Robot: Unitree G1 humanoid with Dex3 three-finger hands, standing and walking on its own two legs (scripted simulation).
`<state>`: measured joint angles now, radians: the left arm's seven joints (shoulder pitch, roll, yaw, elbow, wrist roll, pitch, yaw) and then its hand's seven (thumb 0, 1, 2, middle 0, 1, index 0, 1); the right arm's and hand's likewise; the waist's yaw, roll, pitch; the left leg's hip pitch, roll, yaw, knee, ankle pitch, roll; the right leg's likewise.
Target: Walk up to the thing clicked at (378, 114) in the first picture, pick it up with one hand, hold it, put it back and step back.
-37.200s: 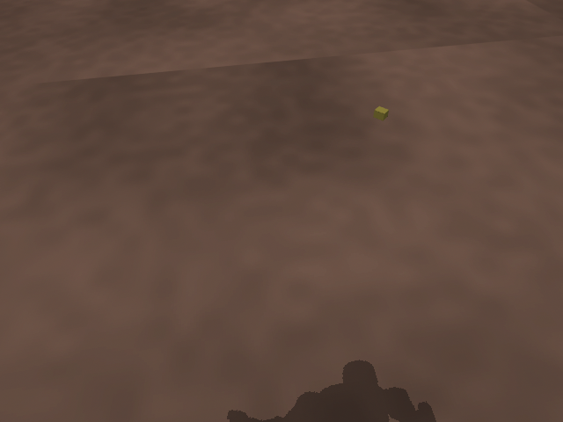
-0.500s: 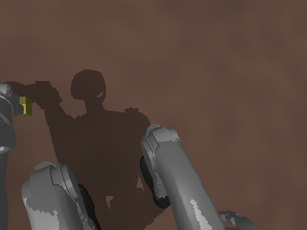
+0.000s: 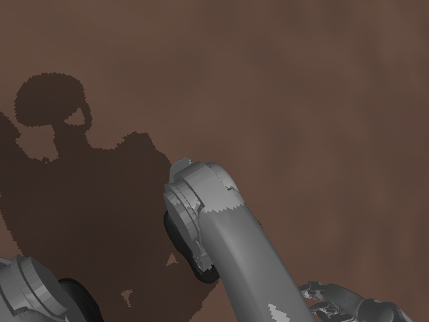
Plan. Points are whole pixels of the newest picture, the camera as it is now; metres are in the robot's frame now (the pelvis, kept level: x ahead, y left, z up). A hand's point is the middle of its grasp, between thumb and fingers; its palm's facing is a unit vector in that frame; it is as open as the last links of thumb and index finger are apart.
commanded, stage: approach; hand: left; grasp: from above
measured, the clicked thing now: out of the picture +0.50 +0.29 -0.29
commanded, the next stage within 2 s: close in in 0.18 s
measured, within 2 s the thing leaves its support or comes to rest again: neither
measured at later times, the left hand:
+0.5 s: hand out of the picture +0.49 +0.30 -0.17, palm faces -0.03 -0.45 -0.89, open 14.0 cm
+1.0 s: hand out of the picture +0.49 +0.28 -0.22, palm faces -0.03 -0.44 -0.90, open 14.2 cm
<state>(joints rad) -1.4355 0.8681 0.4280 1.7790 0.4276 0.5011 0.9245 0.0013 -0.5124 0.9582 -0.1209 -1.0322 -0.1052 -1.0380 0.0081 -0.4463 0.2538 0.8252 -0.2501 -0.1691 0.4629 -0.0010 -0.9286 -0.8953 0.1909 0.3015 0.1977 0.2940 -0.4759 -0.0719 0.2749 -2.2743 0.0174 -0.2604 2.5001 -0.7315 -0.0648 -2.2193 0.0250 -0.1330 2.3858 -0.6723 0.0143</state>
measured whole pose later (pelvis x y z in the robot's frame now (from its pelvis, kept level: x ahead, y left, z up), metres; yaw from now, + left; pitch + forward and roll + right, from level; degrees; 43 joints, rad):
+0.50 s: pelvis +0.00 +0.01 +0.02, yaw -3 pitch +32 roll -12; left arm -1.49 0.94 0.33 1.83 0.54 0.55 0.84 0.00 -0.47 0.92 -0.12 -0.98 -0.11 -0.98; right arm 0.15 -0.39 0.22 0.76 -0.17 -0.20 0.46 0.00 -0.92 -0.89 0.19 0.30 0.20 0.29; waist -0.44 -0.06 0.17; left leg -2.29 0.03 -0.27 2.43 -0.72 -0.06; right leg -2.20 0.04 -0.15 2.28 -0.66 0.04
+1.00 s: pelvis +0.00 +0.01 +0.02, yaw -3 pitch +31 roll -12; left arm -1.44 0.99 0.36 1.78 0.47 0.49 0.89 0.00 -0.50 0.98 -0.15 -0.89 -0.10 -0.93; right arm 0.09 -0.41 0.30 0.71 -0.21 -0.21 0.47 0.00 -0.92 -0.90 0.19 0.30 0.20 0.29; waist -0.47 -0.10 0.28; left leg -2.29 0.03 -0.29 2.45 -0.72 -0.06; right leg -2.20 0.04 -0.16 2.30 -0.65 0.04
